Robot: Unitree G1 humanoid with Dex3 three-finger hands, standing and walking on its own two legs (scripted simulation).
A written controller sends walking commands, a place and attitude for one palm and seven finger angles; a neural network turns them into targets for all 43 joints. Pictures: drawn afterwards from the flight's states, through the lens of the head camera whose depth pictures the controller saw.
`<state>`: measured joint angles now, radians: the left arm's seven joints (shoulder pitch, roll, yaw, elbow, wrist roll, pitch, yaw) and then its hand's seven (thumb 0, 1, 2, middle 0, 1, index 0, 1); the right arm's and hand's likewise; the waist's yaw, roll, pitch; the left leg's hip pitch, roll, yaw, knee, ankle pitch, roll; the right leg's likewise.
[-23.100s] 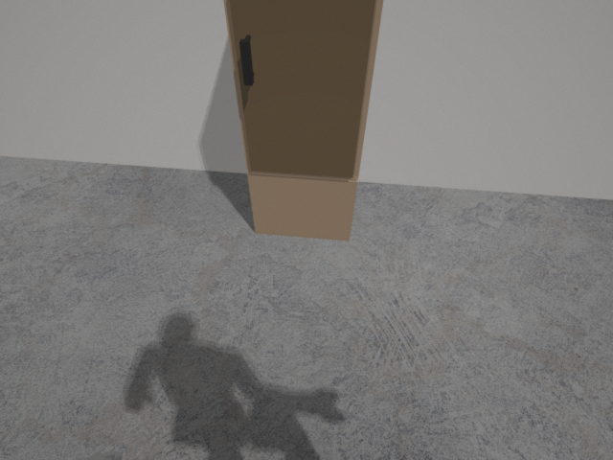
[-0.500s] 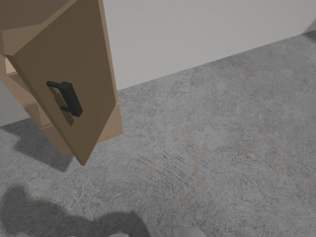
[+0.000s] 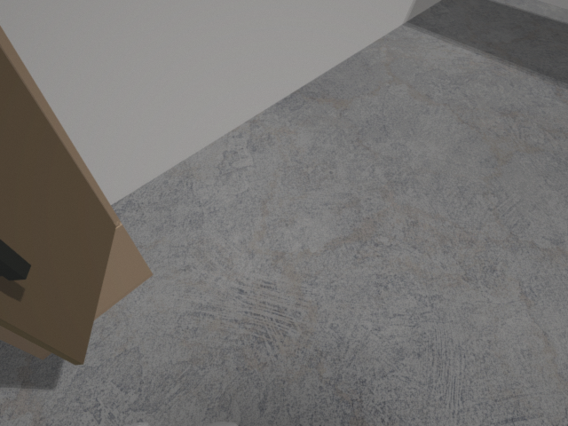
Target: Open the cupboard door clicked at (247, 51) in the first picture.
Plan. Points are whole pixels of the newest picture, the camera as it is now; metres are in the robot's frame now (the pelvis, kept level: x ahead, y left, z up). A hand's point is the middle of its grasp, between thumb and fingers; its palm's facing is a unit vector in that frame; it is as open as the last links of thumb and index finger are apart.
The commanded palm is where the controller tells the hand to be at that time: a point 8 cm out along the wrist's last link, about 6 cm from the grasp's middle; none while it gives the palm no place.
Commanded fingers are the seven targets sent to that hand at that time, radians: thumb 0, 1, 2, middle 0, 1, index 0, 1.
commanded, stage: walk to a spot facing it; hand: left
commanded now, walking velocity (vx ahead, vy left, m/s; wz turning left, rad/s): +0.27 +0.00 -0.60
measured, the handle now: out of the picture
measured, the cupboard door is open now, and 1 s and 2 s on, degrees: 48 48 48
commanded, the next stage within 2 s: turn to face it in 1.60 s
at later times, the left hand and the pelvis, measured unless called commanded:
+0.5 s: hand (244, 349) +0.26 +0.08 -0.15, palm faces -0.30 -0.92 -0.24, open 7.4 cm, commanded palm none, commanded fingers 0.00 0.90 0.90 -0.20 -0.30 -0.20 -0.30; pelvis +0.09 -0.07 +0.00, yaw -18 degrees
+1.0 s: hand (296, 251) +0.46 +0.00 -0.15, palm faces -0.47 -0.86 -0.18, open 7.4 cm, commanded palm none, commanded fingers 0.00 0.90 0.90 -0.20 -0.30 -0.20 -0.30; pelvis +0.31 -0.14 +0.01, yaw -30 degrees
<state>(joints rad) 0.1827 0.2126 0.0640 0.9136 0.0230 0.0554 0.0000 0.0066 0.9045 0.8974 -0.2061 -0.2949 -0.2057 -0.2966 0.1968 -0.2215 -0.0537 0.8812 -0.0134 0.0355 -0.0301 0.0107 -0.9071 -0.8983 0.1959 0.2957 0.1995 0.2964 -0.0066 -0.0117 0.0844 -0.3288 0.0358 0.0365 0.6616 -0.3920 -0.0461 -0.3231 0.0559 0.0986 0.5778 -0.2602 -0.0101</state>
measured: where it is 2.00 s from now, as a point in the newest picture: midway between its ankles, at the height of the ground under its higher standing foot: (397, 293)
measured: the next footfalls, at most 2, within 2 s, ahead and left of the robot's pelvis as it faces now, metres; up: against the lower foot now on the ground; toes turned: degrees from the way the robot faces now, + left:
left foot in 0.02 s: +0.06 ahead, +0.13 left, +0.00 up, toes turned +2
right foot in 0.38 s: +0.11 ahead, -0.18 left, +0.00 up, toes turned -22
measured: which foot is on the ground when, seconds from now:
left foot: up 0.00-0.00, down 0.02-0.38, up 0.40-0.74, down 0.76-1.00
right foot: down 0.00-0.02, up 0.04-0.36, down 0.38-0.76, up 0.78-1.00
